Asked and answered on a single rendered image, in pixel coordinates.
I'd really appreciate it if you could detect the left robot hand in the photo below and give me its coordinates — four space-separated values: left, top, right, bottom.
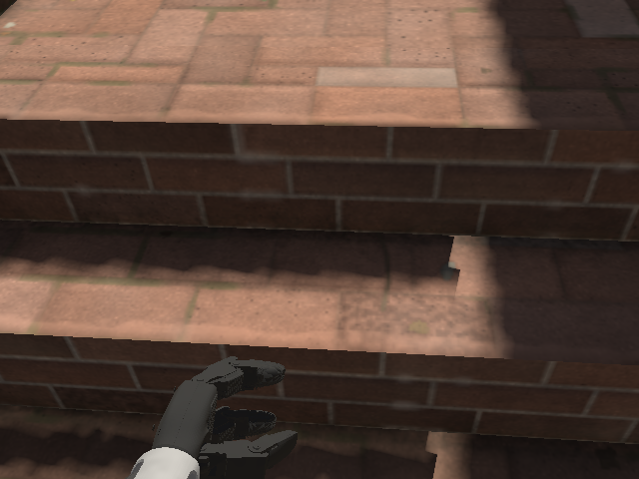
151 356 298 479

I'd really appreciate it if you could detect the robot left forearm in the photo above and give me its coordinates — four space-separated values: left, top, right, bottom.
125 447 200 479

